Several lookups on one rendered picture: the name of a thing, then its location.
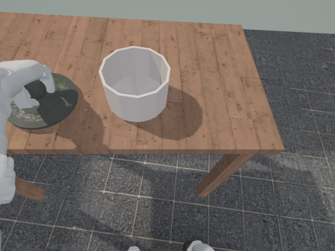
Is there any left robot hand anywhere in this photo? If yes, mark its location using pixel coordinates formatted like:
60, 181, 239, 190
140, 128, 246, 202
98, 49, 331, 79
0, 60, 55, 109

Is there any robot right shin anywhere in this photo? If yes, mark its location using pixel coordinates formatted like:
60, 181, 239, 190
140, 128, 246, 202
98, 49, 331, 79
189, 241, 202, 248

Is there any pot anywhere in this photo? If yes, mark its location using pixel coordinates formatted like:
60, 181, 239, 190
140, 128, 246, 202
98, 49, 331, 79
98, 46, 171, 122

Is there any left robot forearm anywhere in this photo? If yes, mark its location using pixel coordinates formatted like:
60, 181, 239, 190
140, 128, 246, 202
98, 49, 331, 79
0, 66, 23, 155

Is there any robot left upper arm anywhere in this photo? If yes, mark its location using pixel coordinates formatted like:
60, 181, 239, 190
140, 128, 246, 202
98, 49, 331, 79
0, 154, 16, 251

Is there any table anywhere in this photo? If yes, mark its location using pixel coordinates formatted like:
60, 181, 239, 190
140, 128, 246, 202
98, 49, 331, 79
0, 12, 285, 200

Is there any knob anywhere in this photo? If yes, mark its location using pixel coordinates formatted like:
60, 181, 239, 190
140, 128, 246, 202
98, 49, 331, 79
24, 80, 47, 100

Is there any lid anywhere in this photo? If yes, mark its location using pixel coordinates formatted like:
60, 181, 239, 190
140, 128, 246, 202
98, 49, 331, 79
7, 73, 78, 130

